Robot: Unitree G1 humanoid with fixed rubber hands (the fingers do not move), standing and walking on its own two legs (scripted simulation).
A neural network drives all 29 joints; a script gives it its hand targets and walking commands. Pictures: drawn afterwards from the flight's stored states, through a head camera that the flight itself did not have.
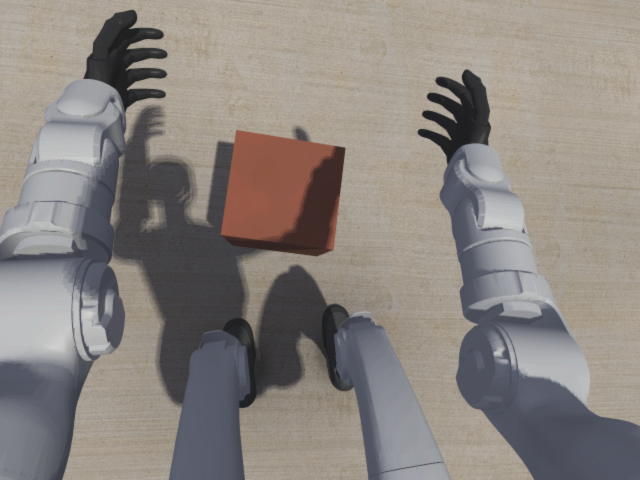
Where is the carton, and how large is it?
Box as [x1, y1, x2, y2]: [221, 130, 344, 255]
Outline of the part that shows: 236,130 221,235 233,245 294,253 318,255 333,249 344,147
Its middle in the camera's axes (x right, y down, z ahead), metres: -0.08 -0.09 +0.86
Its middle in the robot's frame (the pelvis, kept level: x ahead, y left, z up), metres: +0.49 -0.03 -0.51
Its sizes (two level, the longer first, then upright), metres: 0.210 0.200 0.250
